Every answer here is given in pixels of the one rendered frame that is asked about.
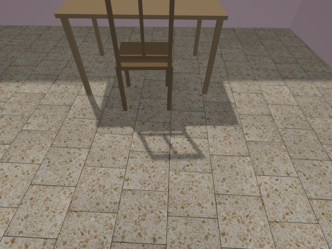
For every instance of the table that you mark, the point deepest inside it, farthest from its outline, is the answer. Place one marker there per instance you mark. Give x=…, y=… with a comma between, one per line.
x=152, y=9

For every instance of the chair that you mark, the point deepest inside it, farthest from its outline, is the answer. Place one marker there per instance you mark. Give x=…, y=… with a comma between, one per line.
x=142, y=55

